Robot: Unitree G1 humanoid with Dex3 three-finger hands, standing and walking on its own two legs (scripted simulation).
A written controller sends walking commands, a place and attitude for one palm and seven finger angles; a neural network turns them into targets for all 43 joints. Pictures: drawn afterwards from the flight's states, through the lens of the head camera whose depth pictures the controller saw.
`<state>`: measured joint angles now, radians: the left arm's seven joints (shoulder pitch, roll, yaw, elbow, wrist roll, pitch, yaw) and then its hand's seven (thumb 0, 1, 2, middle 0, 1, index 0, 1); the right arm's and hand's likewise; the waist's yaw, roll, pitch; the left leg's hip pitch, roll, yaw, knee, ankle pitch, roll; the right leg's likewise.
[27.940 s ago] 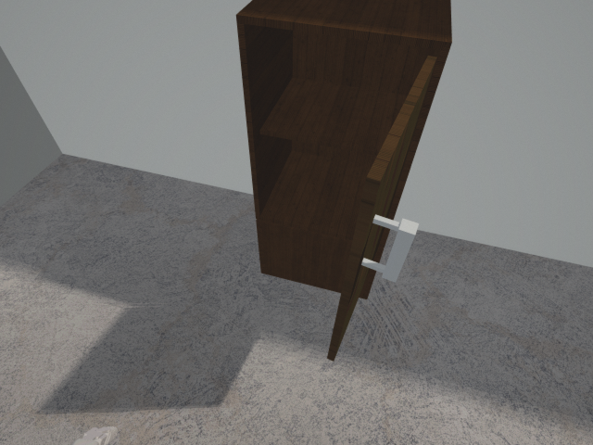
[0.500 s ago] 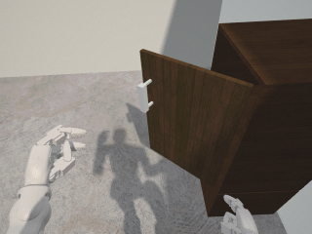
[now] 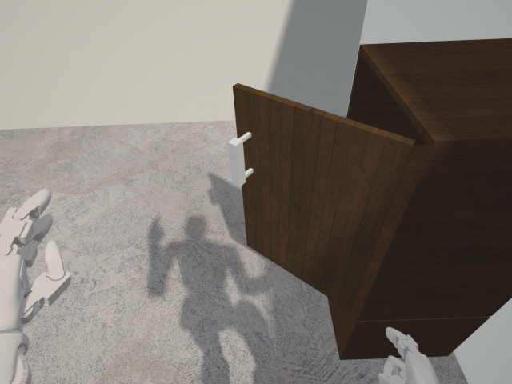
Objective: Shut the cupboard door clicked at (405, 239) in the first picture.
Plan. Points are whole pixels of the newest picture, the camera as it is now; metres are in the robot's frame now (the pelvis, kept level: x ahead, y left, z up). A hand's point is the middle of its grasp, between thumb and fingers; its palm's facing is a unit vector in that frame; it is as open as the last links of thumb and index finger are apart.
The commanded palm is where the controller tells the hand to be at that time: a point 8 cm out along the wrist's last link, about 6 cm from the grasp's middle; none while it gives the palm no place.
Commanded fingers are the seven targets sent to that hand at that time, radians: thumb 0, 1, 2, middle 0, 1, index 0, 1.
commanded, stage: draw the hand back to the body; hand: left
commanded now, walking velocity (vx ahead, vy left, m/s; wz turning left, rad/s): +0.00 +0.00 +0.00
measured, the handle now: (243, 158) +0.62 +0.12 +0.01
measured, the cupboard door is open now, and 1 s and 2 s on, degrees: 50 50 50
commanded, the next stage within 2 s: step back with the hand held close in 0.08 s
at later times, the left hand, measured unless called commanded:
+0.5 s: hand (66, 268) +0.20 +0.27 +0.15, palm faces +0.36 -0.80 -0.49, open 7.4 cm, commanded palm +0.14 +0.31 +0.17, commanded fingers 0.00 0.90 0.90 -0.20 -0.30 -0.20 -0.30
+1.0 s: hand (2, 322) +0.13 +0.30 +0.15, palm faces +0.44 -0.76 -0.47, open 7.4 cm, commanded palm +0.07 +0.33 +0.17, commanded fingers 0.00 0.90 0.90 -0.20 -0.30 -0.20 -0.30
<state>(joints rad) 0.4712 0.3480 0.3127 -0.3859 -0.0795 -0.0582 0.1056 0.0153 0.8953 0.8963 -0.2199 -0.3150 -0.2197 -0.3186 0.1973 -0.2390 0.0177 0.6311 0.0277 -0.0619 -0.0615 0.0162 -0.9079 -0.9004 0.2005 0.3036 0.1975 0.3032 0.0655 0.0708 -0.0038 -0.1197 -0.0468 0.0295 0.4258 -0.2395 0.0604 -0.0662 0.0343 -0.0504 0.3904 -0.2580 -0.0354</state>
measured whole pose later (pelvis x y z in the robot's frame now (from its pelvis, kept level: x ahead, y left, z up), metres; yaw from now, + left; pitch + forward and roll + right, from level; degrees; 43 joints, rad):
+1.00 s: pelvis -0.07 +0.03 -0.02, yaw +0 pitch +0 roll -2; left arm 0.51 0.42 0.44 -0.47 -0.02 -0.21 0.14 0.01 0.89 0.90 -0.21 -0.30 -0.21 -0.30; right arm 0.23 -0.23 0.00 0.55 0.01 0.00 -0.08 0.01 -0.91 -0.90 0.20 0.30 0.20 0.30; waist 0.01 0.01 -0.01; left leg -0.41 -0.05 0.05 0.61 -0.21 0.11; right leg -0.36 0.04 -0.01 0.58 -0.23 0.00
